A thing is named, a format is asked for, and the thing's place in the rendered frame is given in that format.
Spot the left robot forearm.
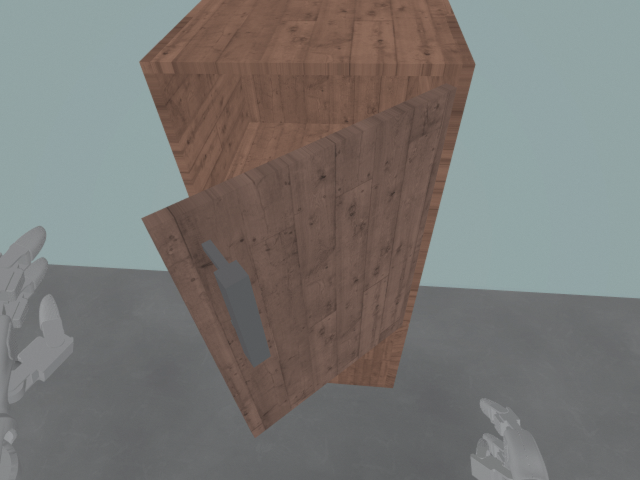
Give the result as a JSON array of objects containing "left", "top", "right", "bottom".
[{"left": 0, "top": 413, "right": 22, "bottom": 480}]

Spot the handle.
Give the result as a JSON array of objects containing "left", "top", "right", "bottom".
[{"left": 201, "top": 240, "right": 271, "bottom": 367}]

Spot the cupboard door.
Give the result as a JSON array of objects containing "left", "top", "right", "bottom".
[{"left": 141, "top": 83, "right": 457, "bottom": 438}]

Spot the right robot hand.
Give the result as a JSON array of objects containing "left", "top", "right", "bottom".
[{"left": 470, "top": 398, "right": 549, "bottom": 480}]

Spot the left robot hand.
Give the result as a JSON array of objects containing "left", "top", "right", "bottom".
[{"left": 0, "top": 226, "right": 74, "bottom": 415}]

